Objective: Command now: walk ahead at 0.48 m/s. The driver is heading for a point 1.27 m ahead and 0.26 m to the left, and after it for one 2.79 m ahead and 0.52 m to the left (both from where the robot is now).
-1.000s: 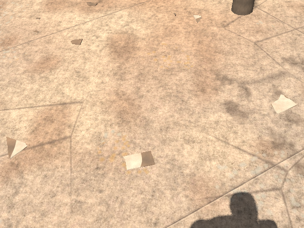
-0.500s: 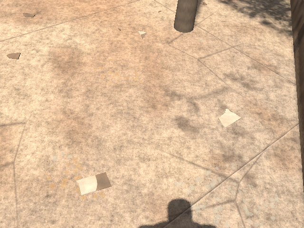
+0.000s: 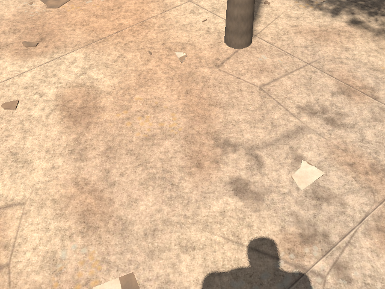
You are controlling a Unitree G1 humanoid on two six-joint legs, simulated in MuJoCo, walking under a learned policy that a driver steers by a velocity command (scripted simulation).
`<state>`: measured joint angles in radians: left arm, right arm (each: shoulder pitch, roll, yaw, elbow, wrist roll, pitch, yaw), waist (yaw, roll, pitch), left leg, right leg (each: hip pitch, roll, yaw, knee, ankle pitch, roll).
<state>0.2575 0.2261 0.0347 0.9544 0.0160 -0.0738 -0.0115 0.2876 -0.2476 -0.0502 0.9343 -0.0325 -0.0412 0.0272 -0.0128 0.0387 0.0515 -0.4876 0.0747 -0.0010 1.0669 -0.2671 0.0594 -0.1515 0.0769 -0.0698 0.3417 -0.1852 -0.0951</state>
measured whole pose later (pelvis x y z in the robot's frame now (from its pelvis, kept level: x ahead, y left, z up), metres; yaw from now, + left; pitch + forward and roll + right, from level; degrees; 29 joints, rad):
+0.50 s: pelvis +0.28 +0.04 -0.01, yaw -1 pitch -1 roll +0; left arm 0.30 0.23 0.04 1.00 0.03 -0.06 -0.01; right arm 0.23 -0.23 -0.05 0.96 -0.01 -0.07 0.01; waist 0.02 -0.03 0.06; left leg -0.24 -0.06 0.11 0.42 -0.17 0.10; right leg -0.40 -0.03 0.01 1.14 -0.31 -0.08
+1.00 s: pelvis +0.56 +0.00 -0.01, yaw +5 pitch +0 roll +0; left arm 0.10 0.21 0.04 0.89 0.03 -0.08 0.00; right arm 0.38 -0.21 -0.05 1.02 0.00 -0.06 -0.01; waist -0.05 0.02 0.06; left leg -0.28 -0.01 0.00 1.10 -0.37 0.10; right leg -0.33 0.01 -0.13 0.49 -0.15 -0.07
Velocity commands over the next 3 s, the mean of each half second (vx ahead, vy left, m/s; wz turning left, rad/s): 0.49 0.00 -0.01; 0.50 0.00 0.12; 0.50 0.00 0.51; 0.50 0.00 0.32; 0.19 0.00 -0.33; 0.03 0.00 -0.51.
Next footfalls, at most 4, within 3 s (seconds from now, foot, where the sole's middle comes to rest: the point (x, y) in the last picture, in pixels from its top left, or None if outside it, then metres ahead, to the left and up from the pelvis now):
0.34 left None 0.36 0.10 -0.78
0.88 right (227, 239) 0.66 -0.07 -0.78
1.42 left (164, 189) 0.89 0.17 -0.78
2.00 right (162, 125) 1.25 0.19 -0.78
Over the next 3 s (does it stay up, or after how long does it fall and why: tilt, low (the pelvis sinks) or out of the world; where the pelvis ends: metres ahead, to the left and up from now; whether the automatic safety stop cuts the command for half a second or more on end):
stays up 1.17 0.25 -0.01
